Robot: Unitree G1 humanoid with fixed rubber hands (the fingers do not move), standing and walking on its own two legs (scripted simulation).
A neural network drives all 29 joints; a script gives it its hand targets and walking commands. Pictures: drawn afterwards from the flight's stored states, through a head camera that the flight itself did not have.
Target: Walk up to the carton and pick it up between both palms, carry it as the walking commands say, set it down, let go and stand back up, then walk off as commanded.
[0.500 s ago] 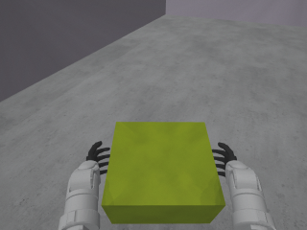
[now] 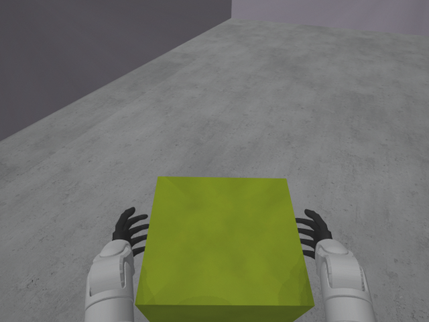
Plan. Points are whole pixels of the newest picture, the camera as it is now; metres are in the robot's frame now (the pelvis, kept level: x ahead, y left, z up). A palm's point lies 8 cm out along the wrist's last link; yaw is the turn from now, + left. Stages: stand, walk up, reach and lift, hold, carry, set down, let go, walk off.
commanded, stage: hold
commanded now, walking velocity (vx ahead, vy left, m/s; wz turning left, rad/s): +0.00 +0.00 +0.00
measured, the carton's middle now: (221, 247) +0.31 +0.00 -0.03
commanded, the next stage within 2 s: carry in 0.84 s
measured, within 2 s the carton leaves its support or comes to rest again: neither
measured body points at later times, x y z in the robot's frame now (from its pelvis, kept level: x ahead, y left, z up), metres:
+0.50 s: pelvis -0.01 +0.00 +0.00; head -0.06 +0.00 +0.45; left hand +0.28 +0.19 +0.03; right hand +0.27 -0.19 +0.02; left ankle +0.01 +0.13 -0.75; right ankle +0.00 -0.13 -0.75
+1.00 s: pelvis -0.01 +0.01 -0.01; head -0.07 +0.01 +0.43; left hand +0.28 +0.20 +0.03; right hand +0.27 -0.19 +0.02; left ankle +0.00 +0.13 -0.74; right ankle +0.00 -0.13 -0.75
